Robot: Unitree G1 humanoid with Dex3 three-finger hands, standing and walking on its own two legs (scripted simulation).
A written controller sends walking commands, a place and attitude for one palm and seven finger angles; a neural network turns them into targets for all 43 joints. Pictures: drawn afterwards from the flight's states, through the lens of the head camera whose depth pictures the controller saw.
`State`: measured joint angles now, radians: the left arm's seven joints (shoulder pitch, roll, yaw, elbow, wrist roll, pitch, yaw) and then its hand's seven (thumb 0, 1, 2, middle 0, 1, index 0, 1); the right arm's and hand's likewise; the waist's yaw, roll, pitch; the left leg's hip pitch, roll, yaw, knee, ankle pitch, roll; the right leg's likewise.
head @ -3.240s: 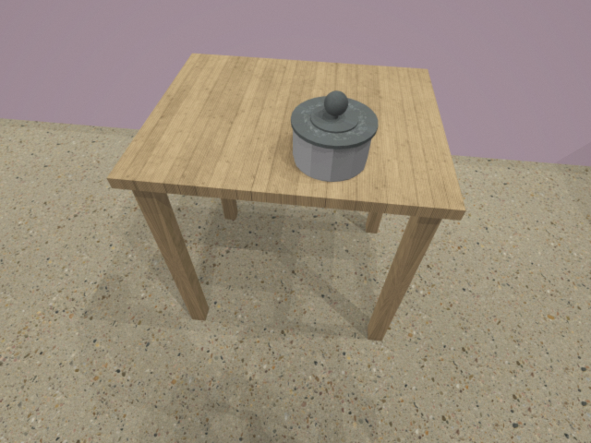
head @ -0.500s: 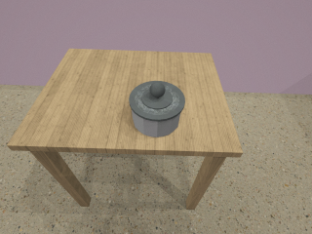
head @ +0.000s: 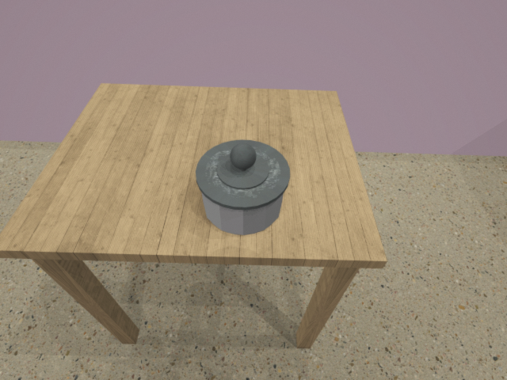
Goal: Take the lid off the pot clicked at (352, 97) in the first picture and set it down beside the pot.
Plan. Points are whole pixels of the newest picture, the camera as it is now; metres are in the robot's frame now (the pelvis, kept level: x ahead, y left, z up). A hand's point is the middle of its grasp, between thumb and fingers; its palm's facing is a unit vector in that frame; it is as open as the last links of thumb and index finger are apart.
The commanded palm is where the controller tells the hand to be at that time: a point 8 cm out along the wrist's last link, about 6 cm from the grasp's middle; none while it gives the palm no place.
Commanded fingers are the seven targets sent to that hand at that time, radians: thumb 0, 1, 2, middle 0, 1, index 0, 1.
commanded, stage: come to a stop and stand still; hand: left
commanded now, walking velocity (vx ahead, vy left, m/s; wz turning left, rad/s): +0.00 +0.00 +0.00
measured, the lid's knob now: (243, 156) +0.47 +0.06 +0.09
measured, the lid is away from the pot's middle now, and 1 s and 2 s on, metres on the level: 0.00 0.00 0.00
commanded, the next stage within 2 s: look again from close up in 0.24 s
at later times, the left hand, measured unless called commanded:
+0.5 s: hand out of the picture +0.00 +0.15 -0.18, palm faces +0.03 -0.98 -0.17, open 7.4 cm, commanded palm none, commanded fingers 0.00 0.90 0.90 -0.20 -0.30 -0.20 -0.30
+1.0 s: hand out of the picture +0.00 +0.13 -0.18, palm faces +0.03 -0.99 -0.16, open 7.4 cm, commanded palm none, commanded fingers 0.00 0.90 0.90 -0.20 -0.30 -0.20 -0.30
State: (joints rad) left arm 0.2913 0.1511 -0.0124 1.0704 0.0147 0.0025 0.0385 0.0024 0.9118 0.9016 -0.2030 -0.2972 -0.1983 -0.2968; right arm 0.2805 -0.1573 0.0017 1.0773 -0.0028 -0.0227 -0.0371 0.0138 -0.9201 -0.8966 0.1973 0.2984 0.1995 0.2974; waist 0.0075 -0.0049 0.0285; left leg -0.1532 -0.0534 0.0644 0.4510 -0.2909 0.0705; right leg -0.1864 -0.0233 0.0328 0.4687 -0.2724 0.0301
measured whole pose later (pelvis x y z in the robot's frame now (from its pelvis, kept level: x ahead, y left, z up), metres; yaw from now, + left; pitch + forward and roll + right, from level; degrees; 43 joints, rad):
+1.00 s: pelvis +0.01 -0.02 +0.00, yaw +0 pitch +0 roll +0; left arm 0.32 0.13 -0.02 1.09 0.01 -0.01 0.04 0.00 0.91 0.90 -0.20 -0.30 -0.20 -0.30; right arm 0.30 -0.12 0.01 1.13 0.00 -0.03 -0.04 0.01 -0.92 -0.90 0.20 0.30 0.20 0.30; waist 0.01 -0.01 0.03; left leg -0.13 -0.02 0.05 0.43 -0.30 0.03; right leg -0.16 0.01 0.02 0.43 -0.27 -0.01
